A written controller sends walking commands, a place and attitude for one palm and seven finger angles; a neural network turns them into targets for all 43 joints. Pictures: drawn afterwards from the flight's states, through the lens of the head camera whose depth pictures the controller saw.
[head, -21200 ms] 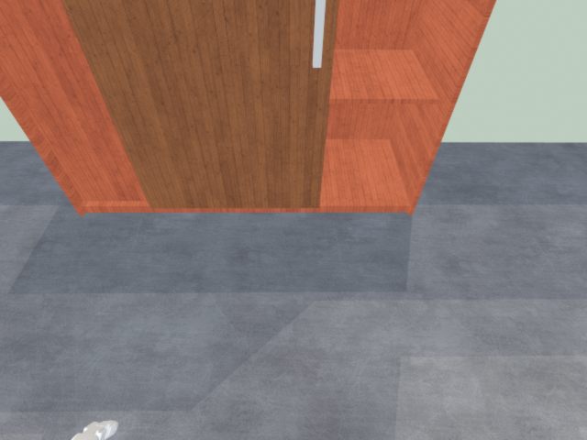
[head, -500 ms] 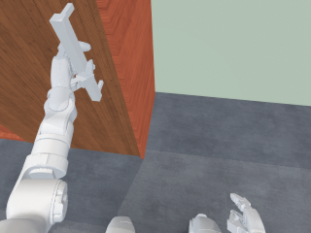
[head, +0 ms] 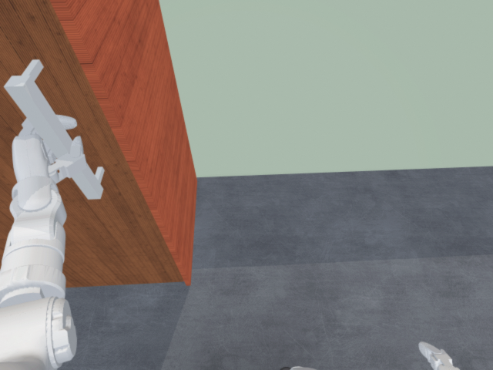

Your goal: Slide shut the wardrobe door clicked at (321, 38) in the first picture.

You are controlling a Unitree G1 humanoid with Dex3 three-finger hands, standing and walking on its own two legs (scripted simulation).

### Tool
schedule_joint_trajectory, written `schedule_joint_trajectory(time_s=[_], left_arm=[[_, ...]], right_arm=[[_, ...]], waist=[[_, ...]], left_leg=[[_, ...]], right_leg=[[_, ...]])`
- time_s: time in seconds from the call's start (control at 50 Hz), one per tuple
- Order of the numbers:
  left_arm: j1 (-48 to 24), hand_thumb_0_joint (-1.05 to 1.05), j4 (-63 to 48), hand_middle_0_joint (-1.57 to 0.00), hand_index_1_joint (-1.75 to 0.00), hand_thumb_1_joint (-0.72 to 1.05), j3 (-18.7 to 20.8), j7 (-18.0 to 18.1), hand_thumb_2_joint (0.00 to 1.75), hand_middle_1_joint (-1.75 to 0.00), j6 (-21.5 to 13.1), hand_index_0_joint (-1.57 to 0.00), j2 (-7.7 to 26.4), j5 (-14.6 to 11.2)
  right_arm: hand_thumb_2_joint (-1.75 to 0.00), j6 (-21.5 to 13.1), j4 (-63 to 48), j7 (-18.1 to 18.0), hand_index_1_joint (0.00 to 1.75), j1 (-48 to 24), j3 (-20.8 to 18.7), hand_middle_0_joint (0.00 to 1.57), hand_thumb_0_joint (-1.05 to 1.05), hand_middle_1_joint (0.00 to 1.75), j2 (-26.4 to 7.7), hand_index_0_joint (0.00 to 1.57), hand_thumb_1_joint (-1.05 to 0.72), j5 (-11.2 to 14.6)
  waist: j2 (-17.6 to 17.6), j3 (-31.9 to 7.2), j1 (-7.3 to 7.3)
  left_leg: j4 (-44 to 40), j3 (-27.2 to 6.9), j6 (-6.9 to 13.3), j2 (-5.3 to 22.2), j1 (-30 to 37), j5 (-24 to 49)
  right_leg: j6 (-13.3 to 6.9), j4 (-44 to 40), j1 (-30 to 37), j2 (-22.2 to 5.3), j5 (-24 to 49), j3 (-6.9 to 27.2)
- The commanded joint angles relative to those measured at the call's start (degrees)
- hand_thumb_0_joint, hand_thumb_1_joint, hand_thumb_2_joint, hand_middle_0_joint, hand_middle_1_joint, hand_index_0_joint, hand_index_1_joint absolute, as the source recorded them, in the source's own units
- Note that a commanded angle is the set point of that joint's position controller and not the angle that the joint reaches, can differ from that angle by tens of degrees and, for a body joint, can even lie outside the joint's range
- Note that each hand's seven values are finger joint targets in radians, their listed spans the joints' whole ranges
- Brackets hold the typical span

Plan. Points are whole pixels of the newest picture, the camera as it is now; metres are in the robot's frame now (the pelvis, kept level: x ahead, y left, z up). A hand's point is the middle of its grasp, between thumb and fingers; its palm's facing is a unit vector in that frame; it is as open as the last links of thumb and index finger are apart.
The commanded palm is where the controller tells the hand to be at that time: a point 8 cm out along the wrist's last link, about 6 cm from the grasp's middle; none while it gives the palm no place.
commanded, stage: stop walking and hold the door there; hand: left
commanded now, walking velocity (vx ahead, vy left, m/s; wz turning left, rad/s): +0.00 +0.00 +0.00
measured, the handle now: (69, 139) +0.46 +0.32 +0.11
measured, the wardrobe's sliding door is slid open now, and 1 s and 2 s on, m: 0.00 0.00 0.00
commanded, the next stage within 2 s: loosen the grip on the handle in 1.96 s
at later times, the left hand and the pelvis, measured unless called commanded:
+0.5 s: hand (75, 157) +0.42 +0.29 +0.11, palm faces +0.40 -0.88 -0.26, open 6.0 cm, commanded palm +0.38 +0.34 +0.10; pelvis +0.01 +0.01 +0.00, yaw -3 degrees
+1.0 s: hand (75, 160) +0.41 +0.29 +0.10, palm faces +0.32 -0.92 -0.24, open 5.9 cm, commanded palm +0.38 +0.34 +0.10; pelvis -0.01 +0.06 -0.01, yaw -2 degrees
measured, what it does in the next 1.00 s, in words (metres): steps on the spot: right foot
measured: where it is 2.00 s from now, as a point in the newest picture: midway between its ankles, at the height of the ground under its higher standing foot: outside the picture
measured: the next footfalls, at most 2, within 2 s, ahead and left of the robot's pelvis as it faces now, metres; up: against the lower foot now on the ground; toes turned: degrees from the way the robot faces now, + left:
right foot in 0.96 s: +0.05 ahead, -0.06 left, +0.00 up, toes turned -10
left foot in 1.26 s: +0.02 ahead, +0.29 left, +0.00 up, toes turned +1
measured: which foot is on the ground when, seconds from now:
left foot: down 0.00-0.96, up 0.98-1.00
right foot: down 0.00-0.74, up 0.76-0.94, down 0.96-1.00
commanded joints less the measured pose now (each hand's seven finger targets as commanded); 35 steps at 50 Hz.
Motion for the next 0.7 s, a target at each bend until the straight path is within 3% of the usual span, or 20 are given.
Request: schedule_joint_trajectory(time_s=[0.0, 0.02, 0.06, 0.08, 0.1, 0.14, 0.2, 0.28, 0.32, 0.38, 0.44, 0.48, 0.54, 0.6, 0.64, 0.66, 0.68], left_arm=[[-20.9, 0.00, -13.3, -0.45, -1.40, 0.90, 2.6, 0.8, 0.90, -1.40, -5.5, -0.45, 19.4, 0.8], [-20.2, 0.00, -12.6, -0.45, -1.40, 0.90, 3.3, 0.8, 0.90, -1.40, -5.6, -0.45, 20.2, 0.8], [-19.8, 0.00, -12.4, -0.45, -1.40, 0.90, 2.6, 0.8, 0.90, -1.40, -5.3, -0.45, 19.6, 0.7], [-19.5, 0.00, -11.5, -0.45, -1.40, 0.90, 1.0, 0.5, 0.90, -1.40, -5.0, -0.45, 18.0, 0.7], [-18.1, 0.00, -10.1, -0.45, -1.40, 0.90, 2.6, 0.7, 0.90, -1.40, -4.9, -0.45, 19.1, 0.5], [-18.3, 0.00, -9.5, -0.45, -1.40, 0.90, 2.6, 0.8, 0.90, -1.40, -5.3, -0.45, 19.3, 0.5], [-17.1, 0.00, -8.3, -0.45, -1.40, 0.90, 3.7, 0.7, 0.90, -1.40, -6.1, -0.45, 20.1, 0.4], [-15.5, 0.00, -7.4, -0.45, -1.40, 0.90, 5.1, 0.3, 0.90, -1.40, -6.9, -0.45, 21.4, 0.4], [-14.9, 0.00, -7.8, -0.45, -1.40, 0.90, 5.5, 0.2, 0.90, -1.40, -7.3, -0.45, 21.5, 0.5], [-13.9, 0.00, -8.1, -0.45, -1.40, 0.90, 3.8, -0.1, 0.90, -1.40, -7.5, -0.45, 19.3, 0.3], [-12.0, 0.00, -7.8, -0.45, -1.40, 0.90, 4.2, 0.0, 0.90, -1.40, -7.4, -0.45, 19.4, 0.2], [-12.9, 0.00, -9.2, -0.45, -1.40, 0.90, 4.2, 0.2, 0.90, -1.40, -7.6, -0.45, 20.1, 0.5], [-12.2, 0.00, -8.4, -0.45, -1.40, 0.90, 4.9, 0.7, 0.90, -1.40, -7.6, -0.45, 20.9, 0.7], [-12.5, 0.00, -6.3, -0.45, -1.40, 0.90, 7.2, 1.1, 0.90, -1.40, -7.1, -0.45, 23.3, 0.8], [-15.4, 0.00, -7.1, -0.45, -1.40, 0.90, 4.2, 0.7, 0.90, -1.40, -6.9, -0.45, 19.8, 0.7], [-16.9, 0.00, -8.3, -0.45, -1.40, 0.90, 2.9, 0.5, 0.90, -1.40, -6.9, -0.45, 18.3, 0.6], [-18.1, 0.00, -9.4, -0.45, -1.40, 0.90, 0.4, 0.0, 0.90, -1.40, -7.0, -0.45, 15.8, 0.3]], right_arm=[[-0.90, -2.8, -6.8, -0.4, 0.30, -0.7, -0.3, 0.20, 0.00, 0.30, -5.0, 0.20, -0.90, -0.3], [-0.90, -3.1, -6.6, -0.5, 0.30, -0.3, -0.4, 0.20, 0.00, 0.30, -5.3, 0.20, -0.90, -0.3], [-0.90, -3.4, -6.8, -0.7, 0.30, -0.4, -0.3, 0.20, 0.00, 0.30, -5.4, 0.20, -0.90, -0.2], [-0.90, -3.4, -6.5, -0.9, 0.30, -0.3, -0.1, 0.20, 0.00, 0.30, -5.2, 0.20, -0.90, -0.5], [-0.90, -3.5, -6.1, -1.0, 0.30, 0.2, 0.1, 0.20, 0.00, 0.30, -5.1, 0.20, -0.90, -0.3], [-0.90, -3.6, -5.1, -1.2, 0.30, 0.7, 0.4, 0.20, 0.00, 0.30, -5.0, 0.20, -0.90, -0.5], [-0.90, -4.1, -3.9, -1.4, 0.30, 0.8, 0.6, 0.20, 0.00, 0.30, -4.8, 0.20, -0.90, -0.8], [-0.90, -4.3, -2.6, -1.5, 0.30, 0.9, 0.4, 0.20, 0.00, 0.30, -4.8, 0.20, -0.90, -0.9], [-0.90, -4.4, -2.6, -1.5, 0.30, 0.9, 0.2, 0.20, 0.00, 0.30, -4.7, 0.20, -0.90, -0.8], [-0.90, -4.2, -2.7, -1.6, 0.30, 0.5, 0.2, 0.20, 0.00, 0.30, -4.4, 0.20, -0.90, -0.6], [-0.90, -4.0, -2.8, -1.6, 0.30, 0.1, 0.1, 0.20, 0.00, 0.30, -4.4, 0.20, -0.90, -0.5], [-0.90, -3.4, -3.5, -1.5, 0.30, -0.2, -0.4, 0.20, 0.00, 0.30, -4.9, 0.20, -0.90, -0.5], [-0.90, -2.4, -3.9, -1.2, 0.30, -0.4, -1.0, 0.20, 0.00, 0.30, -4.7, 0.20, -0.90, -0.7], [-0.90, -1.4, -3.8, -0.9, 0.30, -0.6, -1.3, 0.20, 0.00, 0.30, -5.0, 0.20, -0.90, -0.8], [-0.90, -1.2, -3.8, -0.7, 0.30, -0.5, -1.1, 0.20, 0.00, 0.30, -4.6, 0.20, -0.90, -0.8], [-0.90, -1.2, -3.7, -0.7, 0.30, -0.1, -1.1, 0.20, 0.00, 0.30, -4.7, 0.20, -0.90, -0.9], [-0.90, -1.1, -3.5, -0.8, 0.30, -0.6, -1.0, 0.20, 0.00, 0.30, -4.7, 0.20, -0.90, -1.0]], waist=[[13.4, -17.8, 2.51], [11.0, -18.8, 2.74], [6.6, -19.7, 2.16], [5.6, -18.0, 1.64], [5.2, -15.5, 1.81], [3.0, -14.4, 1.97], [2.1, -15.3, 2.07], [-0.5, -17.2, 1.88], [0.2, -18.4, 2.03], [0.7, -18.3, 1.62], [1.2, -17.6, 1.85], [2.5, -17.8, 1.71], [-2.6, -19.0, 1.65], [-7.6, -19.4, 2.19], [-9.2, -19.4, 1.34], [-8.3, -19.9, 0.66], [-3.8, -19.3, 0.16]], left_leg=[[-6.2, -8.2, 5.3, 11.9, 0.1, 12.0], [-3.1, -6.8, 4.5, 11.0, 1.2, 14.3], [-0.5, -3.8, 1.7, 7.4, -1.6, 8.6], [-2.2, -3.6, 1.0, 6.3, -4.6, 1.7], [-3.8, -3.6, 1.1, 5.9, -6.2, -4.1], [-4.2, -3.9, 1.3, 5.3, -6.4, -9.0], [-3.8, -3.8, 1.4, 5.0, -4.1, -6.7], [-1.8, -3.0, 0.8, 4.6, -2.3, -0.8], [-1.0, -2.7, 0.5, 4.6, -0.8, 3.0], [-1.4, -2.8, 0.3, 4.8, -0.4, 4.2], [-1.2, -2.2, 0.2, 5.0, 0.3, 5.0], [0.2, -1.8, 0.0, 3.6, -2.1, 4.0], [5.0, -1.0, -0.7, 1.3, -3.0, -0.8], [8.9, -3.4, -1.1, 0.6, -6.0, -7.8], [6.8, -4.5, -0.8, 1.1, -3.7, -8.0], [3.0, -4.5, -0.5, 1.7, -0.3, -4.8], [-1.2, -4.5, 0.2, 2.8, 3.6, -1.2]], right_leg=[[-0.7, 6.3, 6.9, 0.4, -7.1, -2.4], [-0.8, 3.2, 8.3, 0.0, -3.7, -2.0], [-1.3, 0.5, 12.4, -1.7, 6.5, 1.3], [-1.3, 0.2, 12.6, -2.2, 4.3, 1.7], [-1.2, -0.3, 10.4, -1.6, -0.1, 2.1], [-1.4, -2.0, 8.0, -1.4, -4.9, 3.4], [-1.4, -2.7, 6.8, -1.4, -3.9, 4.1], [-1.5, -2.8, 7.9, -2.4, 2.7, 4.8], [-1.8, -1.9, 8.4, -2.5, 7.1, 4.8], [-1.6, -1.7, 8.2, -2.1, 7.9, 3.9], [-1.4, -1.9, 7.1, -1.8, 8.5, 3.7], [-1.9, -2.4, 9.1, -3.5, 8.5, 4.8], [-3.7, -6.5, 9.2, -9.7, 8.6, 10.4], [-6.1, -8.3, 10.6, -15.8, 10.9, 13.9], [-5.9, -7.2, 8.1, -17.0, 9.4, 11.8], [-4.8, -5.6, 5.8, -15.9, 7.3, 9.4], [-2.8, -2.6, 2.6, -12.3, 3.9, 5.6]])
